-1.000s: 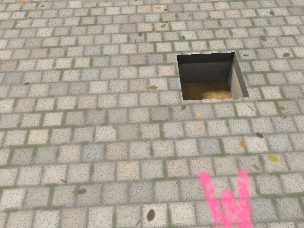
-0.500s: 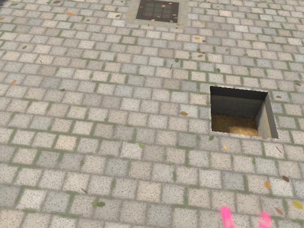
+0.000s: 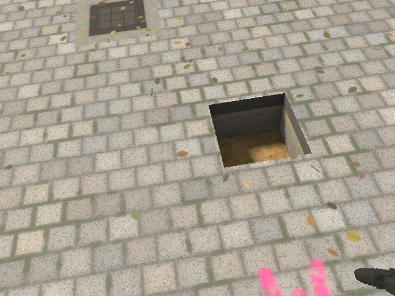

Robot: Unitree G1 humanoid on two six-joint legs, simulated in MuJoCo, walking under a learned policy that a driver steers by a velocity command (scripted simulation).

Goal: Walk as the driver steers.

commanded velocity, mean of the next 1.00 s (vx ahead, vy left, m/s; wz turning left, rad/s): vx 0.48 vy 0.00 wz -0.33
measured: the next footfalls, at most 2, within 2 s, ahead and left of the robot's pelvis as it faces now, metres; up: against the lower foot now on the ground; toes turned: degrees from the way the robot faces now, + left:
left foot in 0.14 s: +0.27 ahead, +0.14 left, +0.00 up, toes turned -7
right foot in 0.62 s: +0.45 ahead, -0.21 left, +0.00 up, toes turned -20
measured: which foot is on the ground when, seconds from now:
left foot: up 0.00-0.12, down 0.14-0.64, up 0.66-1.00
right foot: down 0.00-0.14, up 0.16-0.60, down 0.62-1.00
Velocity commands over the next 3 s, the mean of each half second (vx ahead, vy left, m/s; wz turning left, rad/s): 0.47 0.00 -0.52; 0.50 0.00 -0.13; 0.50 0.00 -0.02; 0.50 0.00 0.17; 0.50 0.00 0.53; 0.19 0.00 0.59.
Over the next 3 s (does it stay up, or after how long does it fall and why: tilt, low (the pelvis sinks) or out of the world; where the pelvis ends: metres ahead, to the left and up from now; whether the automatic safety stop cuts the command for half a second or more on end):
stays up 1.62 -0.36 -0.01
